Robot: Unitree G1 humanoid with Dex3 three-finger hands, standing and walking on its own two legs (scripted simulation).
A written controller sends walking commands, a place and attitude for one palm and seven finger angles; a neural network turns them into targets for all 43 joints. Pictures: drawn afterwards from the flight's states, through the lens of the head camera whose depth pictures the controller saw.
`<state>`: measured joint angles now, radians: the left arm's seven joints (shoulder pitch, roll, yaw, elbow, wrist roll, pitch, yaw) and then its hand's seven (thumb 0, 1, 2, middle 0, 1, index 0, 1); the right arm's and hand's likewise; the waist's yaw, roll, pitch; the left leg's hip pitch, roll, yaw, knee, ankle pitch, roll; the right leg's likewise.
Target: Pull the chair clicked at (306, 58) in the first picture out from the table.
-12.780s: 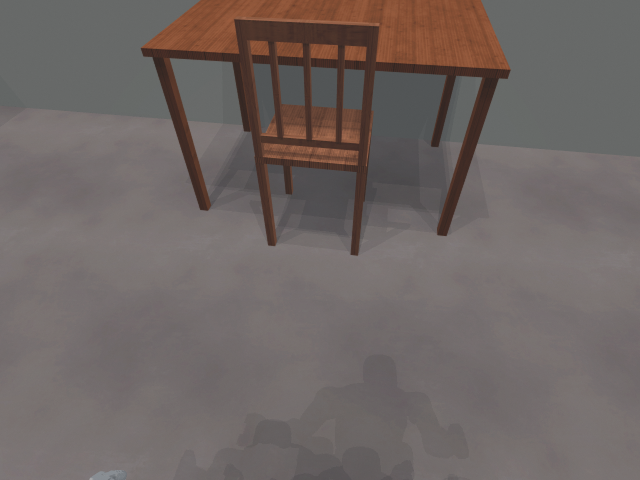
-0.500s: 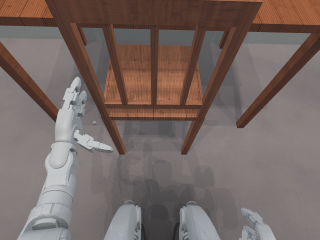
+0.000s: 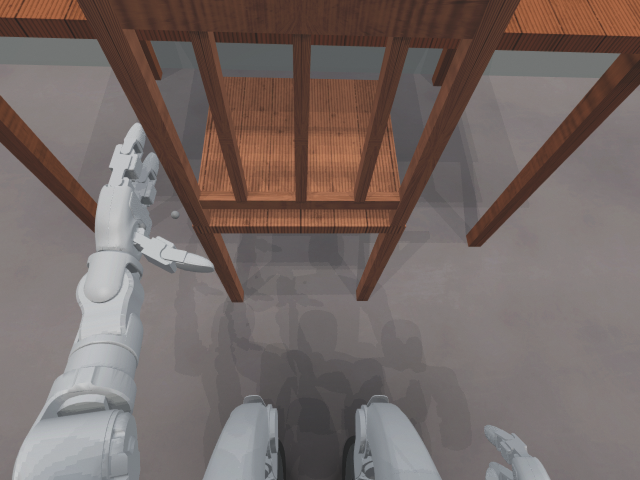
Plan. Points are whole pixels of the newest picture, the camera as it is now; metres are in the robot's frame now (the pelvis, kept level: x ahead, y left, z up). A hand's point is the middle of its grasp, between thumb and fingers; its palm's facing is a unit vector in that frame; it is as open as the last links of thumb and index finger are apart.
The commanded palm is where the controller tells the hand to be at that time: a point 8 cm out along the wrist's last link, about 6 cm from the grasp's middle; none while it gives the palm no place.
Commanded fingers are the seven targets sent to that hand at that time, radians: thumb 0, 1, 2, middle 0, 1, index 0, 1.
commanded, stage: push the fingers through the gap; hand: left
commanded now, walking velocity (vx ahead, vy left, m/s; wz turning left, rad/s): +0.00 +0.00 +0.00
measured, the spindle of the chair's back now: (301, 133) +0.54 +0.02 +0.05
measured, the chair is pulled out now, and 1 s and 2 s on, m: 0.00 0.00 0.00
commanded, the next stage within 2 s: hook a spindle and tug to test in 1.24 s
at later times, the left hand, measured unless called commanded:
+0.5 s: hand (179, 183) +0.47 +0.18 +0.02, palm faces +0.01 -1.00 -0.03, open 16.9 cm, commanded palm +0.45 +0.22 +0.03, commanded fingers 0.00 -0.50 0.30 -0.06 -0.08 -0.06 -0.08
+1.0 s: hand (181, 158) +0.51 +0.18 +0.02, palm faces +0.02 -1.00 -0.02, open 16.9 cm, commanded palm +0.49 +0.22 +0.03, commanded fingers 0.00 -0.50 0.30 -0.06 -0.08 -0.06 -0.08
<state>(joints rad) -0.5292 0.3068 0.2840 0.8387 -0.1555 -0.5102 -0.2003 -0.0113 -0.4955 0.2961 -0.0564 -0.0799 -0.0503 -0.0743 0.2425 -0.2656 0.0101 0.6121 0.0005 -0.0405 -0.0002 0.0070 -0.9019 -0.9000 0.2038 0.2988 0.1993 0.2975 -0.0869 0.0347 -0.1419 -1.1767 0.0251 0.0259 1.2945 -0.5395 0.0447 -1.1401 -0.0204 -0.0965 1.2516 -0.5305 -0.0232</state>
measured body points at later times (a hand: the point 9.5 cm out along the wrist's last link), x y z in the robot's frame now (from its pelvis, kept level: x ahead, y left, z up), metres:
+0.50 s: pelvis +0.00 +0.01 +0.00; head +0.15 +0.02 +0.42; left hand +0.47 +0.23 +0.03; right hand +0.05 -0.26 -0.12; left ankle +0.03 +0.09 -0.62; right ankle +0.03 -0.11 -0.62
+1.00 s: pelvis +0.00 +0.01 -0.01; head +0.17 +0.03 +0.41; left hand +0.51 +0.24 +0.03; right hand +0.02 -0.26 -0.12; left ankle +0.03 +0.09 -0.62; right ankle +0.03 -0.11 -0.62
